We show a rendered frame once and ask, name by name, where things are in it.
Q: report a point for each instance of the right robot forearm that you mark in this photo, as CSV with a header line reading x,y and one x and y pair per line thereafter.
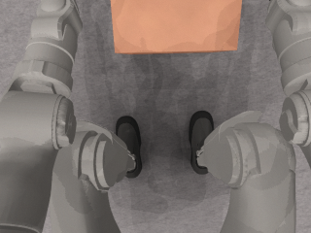
x,y
289,22

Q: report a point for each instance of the carton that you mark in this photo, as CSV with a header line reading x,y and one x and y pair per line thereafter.
x,y
175,26

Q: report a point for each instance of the left robot upper arm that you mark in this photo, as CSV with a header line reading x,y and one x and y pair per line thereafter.
x,y
34,126

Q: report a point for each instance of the robot left foot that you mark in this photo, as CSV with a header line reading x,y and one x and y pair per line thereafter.
x,y
128,130

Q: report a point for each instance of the right robot shin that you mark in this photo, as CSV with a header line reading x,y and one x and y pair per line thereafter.
x,y
206,156

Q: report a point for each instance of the left robot forearm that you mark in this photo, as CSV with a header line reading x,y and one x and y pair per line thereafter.
x,y
50,51

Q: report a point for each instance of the right robot upper arm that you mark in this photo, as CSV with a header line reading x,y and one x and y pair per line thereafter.
x,y
295,121

